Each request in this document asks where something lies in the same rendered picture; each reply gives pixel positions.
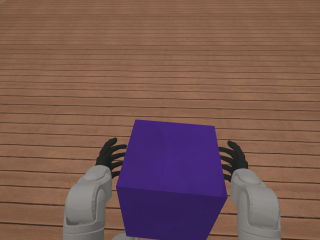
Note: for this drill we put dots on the robot right hand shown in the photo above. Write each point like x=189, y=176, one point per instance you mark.
x=237, y=161

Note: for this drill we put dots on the carton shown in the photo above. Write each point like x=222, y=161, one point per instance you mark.
x=171, y=184

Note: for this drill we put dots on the left robot forearm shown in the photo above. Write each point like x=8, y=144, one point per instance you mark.
x=85, y=205

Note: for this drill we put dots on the robot left hand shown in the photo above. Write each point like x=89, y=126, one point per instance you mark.
x=105, y=158

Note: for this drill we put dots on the right robot forearm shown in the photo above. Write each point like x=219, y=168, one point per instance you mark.
x=258, y=208

